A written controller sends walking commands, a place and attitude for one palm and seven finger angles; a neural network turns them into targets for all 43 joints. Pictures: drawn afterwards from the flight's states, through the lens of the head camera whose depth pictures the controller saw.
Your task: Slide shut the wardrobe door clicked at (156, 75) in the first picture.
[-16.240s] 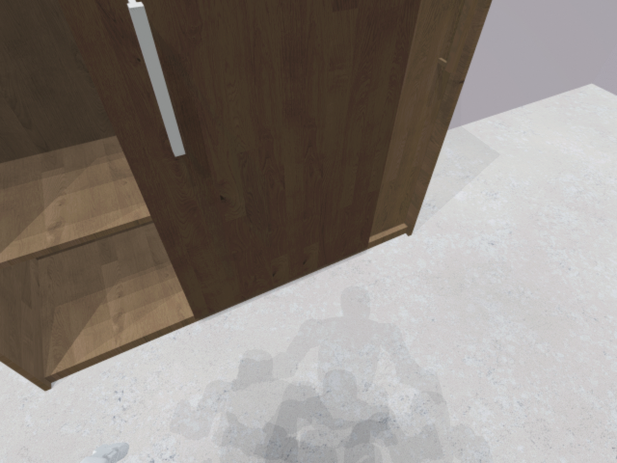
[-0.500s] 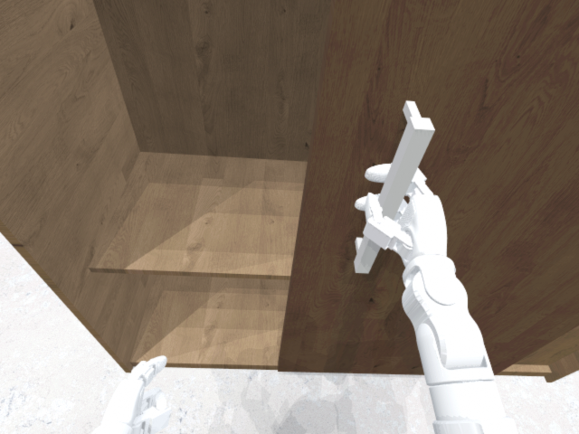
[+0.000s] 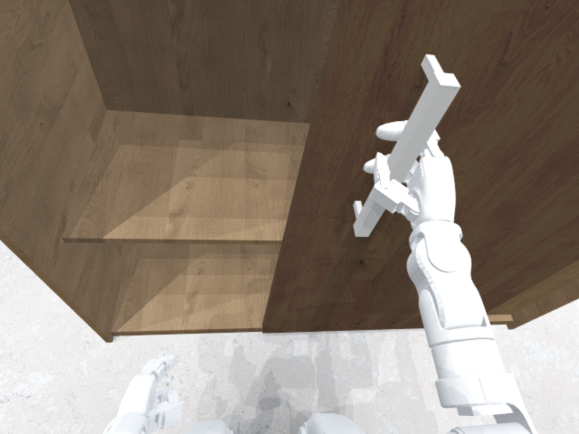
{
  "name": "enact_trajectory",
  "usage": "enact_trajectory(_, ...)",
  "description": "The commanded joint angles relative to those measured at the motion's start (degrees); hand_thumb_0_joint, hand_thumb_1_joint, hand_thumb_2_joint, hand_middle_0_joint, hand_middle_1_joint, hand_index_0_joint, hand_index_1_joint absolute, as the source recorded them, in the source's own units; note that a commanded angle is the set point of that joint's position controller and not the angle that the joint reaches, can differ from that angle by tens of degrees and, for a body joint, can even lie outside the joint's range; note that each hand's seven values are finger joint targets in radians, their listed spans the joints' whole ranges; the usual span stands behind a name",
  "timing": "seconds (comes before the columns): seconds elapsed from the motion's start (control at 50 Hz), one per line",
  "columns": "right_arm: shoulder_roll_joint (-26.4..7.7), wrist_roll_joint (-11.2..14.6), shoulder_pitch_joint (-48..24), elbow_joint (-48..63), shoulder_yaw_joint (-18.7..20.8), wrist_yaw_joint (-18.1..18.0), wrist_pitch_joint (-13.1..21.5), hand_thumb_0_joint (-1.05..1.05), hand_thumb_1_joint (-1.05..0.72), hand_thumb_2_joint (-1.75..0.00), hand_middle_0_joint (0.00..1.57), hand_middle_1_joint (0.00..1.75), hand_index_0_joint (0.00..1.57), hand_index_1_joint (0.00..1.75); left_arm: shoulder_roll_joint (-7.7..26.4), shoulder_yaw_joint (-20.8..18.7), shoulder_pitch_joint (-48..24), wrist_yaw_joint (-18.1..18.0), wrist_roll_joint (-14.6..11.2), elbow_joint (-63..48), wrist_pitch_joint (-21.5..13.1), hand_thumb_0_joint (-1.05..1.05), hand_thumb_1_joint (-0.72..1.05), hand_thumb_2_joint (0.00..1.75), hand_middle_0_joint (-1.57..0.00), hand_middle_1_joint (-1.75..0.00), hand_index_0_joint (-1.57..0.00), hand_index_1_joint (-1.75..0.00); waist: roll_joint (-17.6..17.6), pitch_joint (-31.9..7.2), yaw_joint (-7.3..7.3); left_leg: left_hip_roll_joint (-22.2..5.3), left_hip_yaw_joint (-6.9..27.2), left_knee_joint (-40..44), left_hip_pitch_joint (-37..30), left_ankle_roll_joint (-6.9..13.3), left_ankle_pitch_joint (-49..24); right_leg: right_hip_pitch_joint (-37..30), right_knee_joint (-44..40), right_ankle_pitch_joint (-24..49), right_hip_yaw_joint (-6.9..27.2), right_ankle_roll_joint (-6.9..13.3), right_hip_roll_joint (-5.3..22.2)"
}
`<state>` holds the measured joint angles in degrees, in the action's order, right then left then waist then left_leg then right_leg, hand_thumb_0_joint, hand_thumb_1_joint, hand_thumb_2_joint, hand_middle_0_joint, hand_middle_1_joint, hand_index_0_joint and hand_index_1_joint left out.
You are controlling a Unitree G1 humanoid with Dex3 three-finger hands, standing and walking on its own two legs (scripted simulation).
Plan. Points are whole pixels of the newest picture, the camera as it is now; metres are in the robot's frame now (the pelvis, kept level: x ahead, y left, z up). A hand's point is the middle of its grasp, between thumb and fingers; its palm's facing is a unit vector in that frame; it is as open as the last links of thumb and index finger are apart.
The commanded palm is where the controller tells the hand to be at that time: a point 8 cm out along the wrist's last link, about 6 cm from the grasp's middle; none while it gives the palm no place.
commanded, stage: step sideways, sliding the door along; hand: right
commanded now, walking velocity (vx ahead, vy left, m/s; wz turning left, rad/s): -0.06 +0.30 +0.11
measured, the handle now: (389, 162) +0.43 -0.11 +0.14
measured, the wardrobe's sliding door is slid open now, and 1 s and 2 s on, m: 0.48 0.35 0.01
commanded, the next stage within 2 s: none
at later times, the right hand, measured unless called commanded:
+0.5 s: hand (353, 182) +0.38 -0.06 +0.15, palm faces +0.16 +0.98 -0.13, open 6.2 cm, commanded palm +0.36 -0.04 +0.15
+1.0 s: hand (271, 179) +0.37 +0.04 +0.15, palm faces +0.12 +0.99 -0.08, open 6.1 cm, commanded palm +0.35 +0.07 +0.15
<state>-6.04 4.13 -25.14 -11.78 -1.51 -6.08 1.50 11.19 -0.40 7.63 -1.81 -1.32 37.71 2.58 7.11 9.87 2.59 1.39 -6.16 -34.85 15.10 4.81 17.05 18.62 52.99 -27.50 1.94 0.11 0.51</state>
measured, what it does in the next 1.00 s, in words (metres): steps to the left: left foot, then right foot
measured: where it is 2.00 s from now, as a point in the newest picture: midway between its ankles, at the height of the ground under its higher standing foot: outside the picture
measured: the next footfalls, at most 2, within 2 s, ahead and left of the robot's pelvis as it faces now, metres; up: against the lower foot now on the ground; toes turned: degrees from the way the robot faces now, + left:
left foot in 0.42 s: +0.08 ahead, +0.22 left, +0.00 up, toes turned +4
right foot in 0.90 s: +0.04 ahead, -0.01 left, +0.00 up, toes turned -10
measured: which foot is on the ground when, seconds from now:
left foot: down 0.00-0.12, up 0.14-0.40, down 0.42-0.92, up 0.94-1.00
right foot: down 0.00-0.76, up 0.78-0.88, down 0.90-1.00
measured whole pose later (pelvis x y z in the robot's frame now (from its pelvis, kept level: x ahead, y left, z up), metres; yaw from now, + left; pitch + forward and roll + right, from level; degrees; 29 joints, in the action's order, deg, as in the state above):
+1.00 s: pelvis -0.01 +0.18 +0.00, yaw -2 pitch -4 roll +0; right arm -8.1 4.8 -27.3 -9.2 -2.4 -7.0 4.6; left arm 11.9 -3.7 5.3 1.6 -2.0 33.9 3.1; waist 1.6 14.2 6.0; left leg 1.1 -1.3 -52.4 22.0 0.2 24.0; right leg 12.0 33.0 -16.2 -4.0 -4.7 8.6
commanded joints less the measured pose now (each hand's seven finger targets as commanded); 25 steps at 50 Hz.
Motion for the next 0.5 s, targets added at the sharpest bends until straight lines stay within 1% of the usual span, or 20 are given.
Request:
enact_trajectory(0.0, 3.0, -2.1, -31.1, 18.6, -11.6, 3.5, 10.3, 0.0, -0.9, -0.9, 0.45, 1.4, 0.45, 1.4, 3.2, -1.7, -6.1, -0.5, -0.1, -8.2, -4.9, 0.0, 0.9, 0.9, -0.2, -0.3, -0.2, -0.3, -16.2, -23.8, -4.08, -15.4, 16.7, 8.5, -17.3, 4.6, -44.1, 0.6, -8.5, 0.4, -1.0, 0.9, 0.6)
enact_trajectory(0.02, 3.5, -2.0, -30.8, 19.0, -12.2, 3.2, 10.9, 0.0, -0.9, -0.9, 0.45, 1.4, 0.45, 1.4, 3.4, -1.7, -6.0, -0.6, 0.1, -8.3, -4.5, 0.0, 0.9, 0.9, -0.2, -0.3, -0.2, -0.3, -14.5, -25.6, -4.12, -13.8, 14.2, 7.0, -17.8, 3.5, -43.4, -2.9, -17.0, 6.7, -3.0, 0.7, 0.4)
enact_trajectory(0.04, 3.2, -1.6, -31.1, 19.4, -12.9, 2.9, 11.0, 0.0, -0.9, -0.9, 0.45, 1.4, 0.45, 1.4, 3.9, -2.2, -6.1, -0.6, -0.1, -8.1, -4.3, 0.0, 0.9, 0.9, -0.2, -0.3, -0.2, -0.3, -12.3, -26.6, -4.52, -12.3, 12.3, 5.0, -14.6, 1.9, -39.1, -10.5, -25.2, 16.7, -4.2, 0.5, 1.9)
enact_trajectory(0.06, 4.1, -1.2, -30.5, 18.5, -13.5, 2.9, 11.1, 0.0, -0.9, -0.9, 0.45, 1.4, 0.45, 1.4, 4.8, -2.8, -4.9, -0.5, 0.0, -8.4, -3.9, 0.0, 0.9, 0.9, -0.2, -0.3, -0.2, -0.3, -9.9, -28.5, -4.72, -10.2, 8.9, 0.6, -8.1, -0.6, -31.8, -19.9, -30.6, 27.4, -3.3, 1.6, 5.9)
enact_trajectory(0.08, 5.0, -0.6, -30.7, 18.4, -14.3, 3.2, 10.8, 0.0, -0.9, -0.9, 0.45, 1.4, 0.45, 1.4, 7.7, -4.3, -4.6, 0.0, -0.1, -9.4, -3.6, 0.0, 0.9, 0.9, -0.2, -0.3, -0.2, -0.3, -0.6, -30.0, -4.46, -5.1, 6.4, -8.4, 4.8, -4.6, -17.3, -30.4, -29.6, 43.0, 9.4, 6.9, 17.8)
enact_trajectory(0.1, 6.8, -0.5, -32.4, 17.7, -15.6, 3.9, 10.6, 0.0, -0.9, -0.9, 0.45, 1.4, 0.45, 1.4, 7.7, -4.7, -4.5, 1.2, -0.3, -10.3, -2.8, 0.0, 0.9, 0.9, -0.2, -0.3, -0.2, -0.3, 5.7, -30.3, -4.87, -3.0, 8.6, -19.5, 13.5, -5.9, 8.7, -34.1, -27.7, 54.7, 18.3, 13.1, 26.6)
enact_trajectory(0.12, 5.6, -1.5, -33.7, 18.4, -14.3, 4.3, 10.5, 0.0, -0.9, -0.9, 0.45, 1.4, 0.45, 1.4, 6.7, -4.6, -4.7, 2.0, -0.1, -10.7, -2.8, 0.0, 0.9, 0.9, -0.2, -0.3, -0.2, -0.3, 2.7, -26.8, -4.27, -2.7, 11.6, -25.5, 16.2, -4.5, 11.5, -31.5, -26.6, 55.5, 18.7, 14.6, 27.3)
enact_trajectory(0.14, 4.1, -1.1, -34.6, 20.8, -12.9, 4.6, 10.9, 0.0, -0.9, -0.9, 0.45, 1.4, 0.45, 1.4, 5.8, -4.4, -4.9, 2.1, 0.0, -10.2, -2.8, 0.0, 0.9, 0.9, -0.2, -0.3, -0.2, -0.3, 1.8, -26.4, -4.61, -3.7, 11.7, -26.7, 19.3, -4.3, 10.8, -33.4, -24.3, 57.9, 17.8, 14.6, 26.6)
enact_trajectory(0.16, 5.4, -1.5, -35.0, 20.3, -14.0, 5.2, 10.8, 0.0, -0.9, -0.9, 0.45, 1.4, 0.45, 1.4, 6.5, -4.4, -4.7, 2.5, 0.2, -9.7, -2.9, 0.0, 0.9, 0.9, -0.2, -0.3, -0.2, -0.3, -0.1, -25.5, -5.15, -4.7, 11.2, -25.3, 21.2, -4.2, 9.7, -33.9, -23.0, 56.4, 15.5, 13.7, 25.6)
enact_trajectory(0.2, 6.7, -1.9, -34.8, 17.2, -14.7, 5.6, 10.4, 0.0, -0.9, -0.9, 0.45, 1.4, 0.45, 1.4, 7.4, -4.7, -3.7, 2.7, -0.1, -9.7, -2.7, 0.0, 0.9, 0.9, -0.2, -0.3, -0.2, -0.3, -0.9, -26.3, -5.47, -4.6, 8.3, -19.4, 18.4, -4.2, 8.5, -32.6, -21.7, 53.4, 10.4, 11.4, 23.3)
enact_trajectory(0.26, 8.9, -2.0, -36.2, 14.9, -16.9, 6.0, 10.1, 0.0, -0.9, -0.9, 0.45, 1.4, 0.45, 1.4, 7.6, -4.2, -3.4, 2.5, -0.8, -11.1, -2.7, 0.0, 0.9, 0.9, -0.2, -0.3, -0.2, -0.3, 4.4, -25.8, -6.05, -3.1, 3.3, -11.9, 10.1, -4.4, 6.0, -26.5, -21.9, 49.1, 3.8, 8.8, 19.9)
enact_trajectory(0.3, 10.1, -1.8, -37.7, 15.5, -18.5, 6.3, 10.2, 0.0, -0.9, -0.9, 0.45, 1.4, 0.45, 1.4, 7.4, -3.7, -4.1, 2.6, -1.1, -12.3, -2.9, 0.0, 0.9, 0.9, -0.2, -0.3, -0.2, -0.3, 7.9, -25.2, -6.1, -2.1, 1.3, -6.3, 5.5, -4.2, 4.2, -24.5, -20.7, 49.1, 0.6, 7.2, 18.7)
enact_trajectory(0.34, 7.3, -1.7, -37.4, 14.7, -16.8, 5.8, 10.0, 0.0, -0.9, -0.9, 0.45, 1.4, 0.45, 1.4, 7.6, -3.5, -4.0, 2.3, -1.7, -12.0, -2.8, 0.0, 0.9, 0.9, -0.2, -0.3, -0.2, -0.3, 7.4, -24.2, -5.73, -0.9, 0.0, -2.0, 0.0, -4.3, -0.1, -21.6, -18.7, 47.5, -0.4, 5.6, 18.0)
enact_trajectory(0.36, 7.6, -1.7, -35.8, 14.0, -16.5, 5.7, 9.7, 0.0, -0.9, -0.9, 0.45, 1.4, 0.45, 1.4, 7.4, -3.4, -4.3, 2.3, -1.6, -12.1, -2.6, 0.0, 0.9, 0.9, -0.2, -0.3, -0.2, -0.3, 7.1, -24.6, -5.53, -0.4, -0.1, 0.9, -2.5, -4.1, -2.6, -20.4, -16.8, 46.8, -0.7, 4.8, 17.6)
enact_trajectory(0.38, 6.4, -1.9, -35.7, 15.0, -15.6, 5.6, 9.7, 0.0, -0.9, -0.9, 0.45, 1.4, 0.45, 1.4, 7.1, -3.3, -4.8, 2.2, -1.7, -12.2, -2.4, 0.0, 0.9, 0.9, -0.2, -0.3, -0.2, -0.3, 4.1, -25.1, -4.94, -0.9, 0.4, 5.4, -6.0, -3.8, -7.9, -19.2, -13.0, 45.8, -1.3, 3.9, 16.4)
enact_trajectory(0.4, 5.3, -2.3, -35.9, 15.0, -14.9, 5.3, 9.7, 0.0, -0.9, -0.9, 0.45, 1.4, 0.45, 1.4, 6.6, -3.2, -4.5, 2.0, -2.2, -12.0, -2.3, 0.0, 0.9, 0.9, -0.2, -0.3, -0.2, -0.3, -1.5, -25.9, -4.78, -2.9, 2.3, 9.3, -9.7, -2.8, -19.3, -16.9, -7.6, 42.5, -3.7, 2.2, 12.8)
enact_trajectory(0.42, 3.3, -2.7, -35.9, 13.6, -13.5, 4.7, 9.3, 0.0, -0.9, -0.9, 0.45, 1.4, 0.45, 1.4, 5.7, -3.5, -3.9, 1.6, -2.4, -11.4, -2.0, 0.0, 0.9, 0.9, -0.2, -0.3, -0.2, -0.3, -11.2, -26.7, -5.26, -6.8, 5.9, 10.1, -13.0, -1.2, -30.2, -12.8, -4.4, 33.8, -5.3, 0.1, 8.3)
enact_trajectory(0.44, 0.9, -2.2, -34.7, 12.2, -11.7, 3.8, 8.2, 0.0, -0.9, -0.9, 0.45, 1.4, 0.45, 1.4, 6.0, -4.1, -5.1, 0.8, -2.8, -10.4, -1.9, 0.0, 0.9, 0.9, -0.2, -0.3, -0.2, -0.3, -22.6, -26.2, -5.35, -11.0, 13.2, 8.1, -14.8, 2.3, -39.2, -7.0, -2.1, 21.4, -4.5, -1.5, 5.2)
enact_trajectory(0.46, 2.1, -2.1, -35.6, 11.2, -11.8, 3.7, 8.3, 0.0, -0.9, -0.9, 0.45, 1.4, 0.45, 1.4, 5.2, -3.8, -5.2, 0.6, -2.1, -9.2, -1.8, 0.0, 0.9, 0.9, -0.2, -0.3, -0.2, -0.3, -25.8, -25.3, -4.93, -13.3, 14.8, 8.3, -14.7, 3.4, -38.7, -3.0, -2.6, 3.2, -2.8, -0.9, 4.2)
enact_trajectory(0.48, 3.4, -1.8, -37.5, 14.5, -13.5, 3.4, 9.0, 0.0, -0.9, -0.9, 0.45, 1.4, 0.45, 1.4, 4.3, -3.2, -5.9, 0.3, -1.7, -9.0, -2.1, 0.0, 0.9, 0.9, -0.2, -0.3, -0.2, -0.3, -21.4, -24.6, -5.39, -13.8, 14.6, 7.5, -12.6, 2.8, -37.3, -3.5, -7.3, -0.4, -3.1, -0.2, 4.1)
